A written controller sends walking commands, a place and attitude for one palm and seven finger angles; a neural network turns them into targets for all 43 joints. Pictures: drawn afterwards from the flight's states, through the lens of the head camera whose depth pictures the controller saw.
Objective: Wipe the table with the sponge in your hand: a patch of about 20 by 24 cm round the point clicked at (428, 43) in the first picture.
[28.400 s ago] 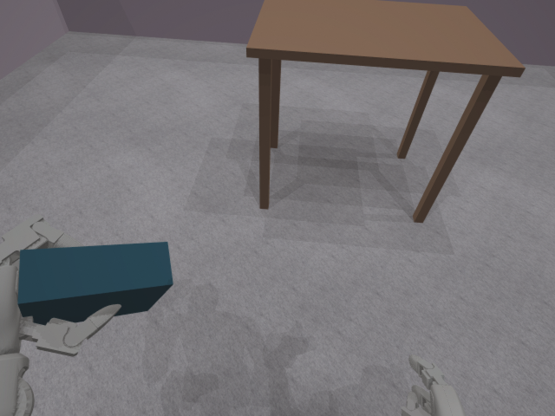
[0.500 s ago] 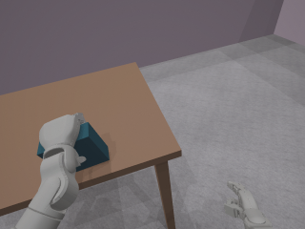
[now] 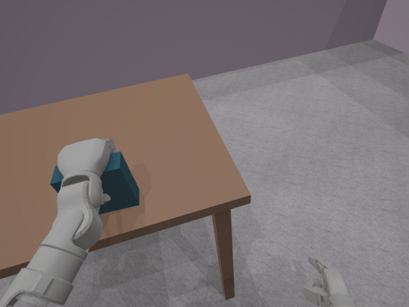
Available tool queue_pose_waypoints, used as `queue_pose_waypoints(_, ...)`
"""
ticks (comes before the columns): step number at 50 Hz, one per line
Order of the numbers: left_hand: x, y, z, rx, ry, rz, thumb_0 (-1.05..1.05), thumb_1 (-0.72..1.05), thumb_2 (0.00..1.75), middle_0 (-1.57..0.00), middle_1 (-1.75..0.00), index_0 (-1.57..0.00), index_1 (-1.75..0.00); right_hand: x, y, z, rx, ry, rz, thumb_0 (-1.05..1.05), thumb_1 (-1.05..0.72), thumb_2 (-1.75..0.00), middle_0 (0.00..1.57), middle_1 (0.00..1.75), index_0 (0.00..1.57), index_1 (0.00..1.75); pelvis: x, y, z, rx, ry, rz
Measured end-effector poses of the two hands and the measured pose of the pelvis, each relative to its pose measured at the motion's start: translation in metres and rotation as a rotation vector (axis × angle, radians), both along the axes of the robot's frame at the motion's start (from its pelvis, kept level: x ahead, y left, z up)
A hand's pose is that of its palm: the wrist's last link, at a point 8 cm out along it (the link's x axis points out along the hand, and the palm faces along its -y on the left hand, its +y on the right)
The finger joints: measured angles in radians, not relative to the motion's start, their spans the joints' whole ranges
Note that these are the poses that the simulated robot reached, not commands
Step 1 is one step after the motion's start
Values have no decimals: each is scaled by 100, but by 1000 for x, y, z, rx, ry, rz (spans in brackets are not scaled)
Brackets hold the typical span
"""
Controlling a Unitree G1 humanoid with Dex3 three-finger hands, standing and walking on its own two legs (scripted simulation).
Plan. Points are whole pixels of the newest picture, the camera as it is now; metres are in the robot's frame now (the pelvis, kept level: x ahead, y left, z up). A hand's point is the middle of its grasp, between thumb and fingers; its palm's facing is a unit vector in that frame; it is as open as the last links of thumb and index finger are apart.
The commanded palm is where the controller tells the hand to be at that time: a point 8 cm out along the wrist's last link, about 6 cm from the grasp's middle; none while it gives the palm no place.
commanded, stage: wipe forward along the middle lane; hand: left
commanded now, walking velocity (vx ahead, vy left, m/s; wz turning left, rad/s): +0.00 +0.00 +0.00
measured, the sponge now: (104, 192) +0.31 +0.27 +0.07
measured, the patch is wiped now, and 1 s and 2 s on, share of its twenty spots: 1.00 1.00 1.00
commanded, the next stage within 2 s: slide back across to the first lane in 1.24 s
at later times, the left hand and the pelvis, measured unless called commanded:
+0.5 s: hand (98, 159) +0.36 +0.29 +0.12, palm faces +0.01 +0.00 -1.00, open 9.2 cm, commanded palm +0.34 +0.29 +0.14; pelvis +0.00 +0.01 +0.00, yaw +0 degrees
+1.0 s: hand (100, 143) +0.41 +0.31 +0.12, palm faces -0.07 +0.03 -1.00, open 9.2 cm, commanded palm +0.40 +0.31 +0.15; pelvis +0.01 +0.01 +0.00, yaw +1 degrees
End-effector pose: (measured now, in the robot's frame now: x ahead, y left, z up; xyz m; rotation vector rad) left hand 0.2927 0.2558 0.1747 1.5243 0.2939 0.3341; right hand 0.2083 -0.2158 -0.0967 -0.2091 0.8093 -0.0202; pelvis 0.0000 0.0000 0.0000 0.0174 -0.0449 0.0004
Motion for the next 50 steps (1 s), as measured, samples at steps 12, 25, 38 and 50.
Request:
queue_pose_waypoints(12,26,10,-1,12,16,-20,-2,-49,113,-82,-142,-86,-141,-20,-12,-9,-33,60,-44,1,-90,-90,20,30,20,30,2,5,0,-4,31,5)
queue_pose_waypoints(25,47,22,-2,15,24,-15,-2,-50,114,-82,-142,-86,-141,-28,-15,-10,-46,81,-68,1,-90,-90,20,30,20,30,3,6,-1,-8,57,7)
queue_pose_waypoints(38,78,32,0,32,73,-19,-1,-50,114,-82,-142,-86,-142,-47,-21,-17,-71,147,-96,1,-90,-90,20,30,21,30,3,6,-2,-11,94,14)
queue_pose_waypoints(50,103,41,-1,49,100,-39,0,-51,115,-82,-141,-86,-142,-75,-30,-28,-92,246,-144,1,-90,-90,20,30,21,30,10,10,-2,-17,126,17)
